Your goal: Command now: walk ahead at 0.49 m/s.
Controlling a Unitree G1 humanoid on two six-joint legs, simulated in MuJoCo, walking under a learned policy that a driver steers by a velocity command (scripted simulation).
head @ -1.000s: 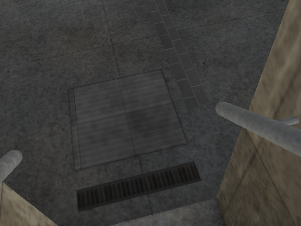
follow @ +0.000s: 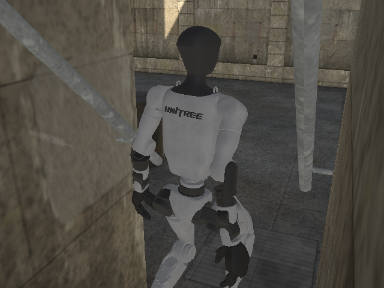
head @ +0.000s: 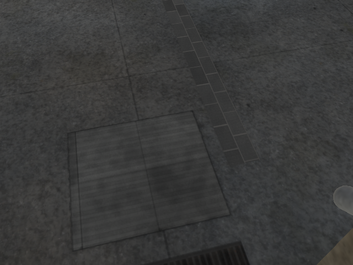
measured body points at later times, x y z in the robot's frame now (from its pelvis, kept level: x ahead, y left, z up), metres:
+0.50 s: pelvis +0.31 +0.02 -0.36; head +0.29 +0.00 +0.09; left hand +0.26 +0.23 -0.50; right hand +0.57 -0.16 -0.42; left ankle +0.48 +0.24 -1.01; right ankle +0.25 -0.05 -0.97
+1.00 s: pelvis +0.63 +0.11 -0.46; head +0.67 +0.11 -0.02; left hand +0.88 +0.32 -0.54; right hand +0.56 -0.12 -0.60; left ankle +0.52 +0.21 -1.19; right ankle +0.83 -0.04 -1.15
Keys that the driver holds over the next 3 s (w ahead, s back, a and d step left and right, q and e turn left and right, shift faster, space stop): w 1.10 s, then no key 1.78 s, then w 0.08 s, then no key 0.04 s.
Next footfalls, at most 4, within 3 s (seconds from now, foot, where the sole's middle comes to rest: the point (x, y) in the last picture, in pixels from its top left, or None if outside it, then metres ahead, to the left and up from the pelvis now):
0.16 right None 0.29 -0.04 -1.01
0.66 left None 0.56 0.21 -1.22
1.08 right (180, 209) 0.92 0.00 -1.22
1.50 left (138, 192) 1.03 0.24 -1.22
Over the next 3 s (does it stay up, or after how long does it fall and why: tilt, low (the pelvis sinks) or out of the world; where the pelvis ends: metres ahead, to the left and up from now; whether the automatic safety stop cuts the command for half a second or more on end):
stays up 0.95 0.13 -0.46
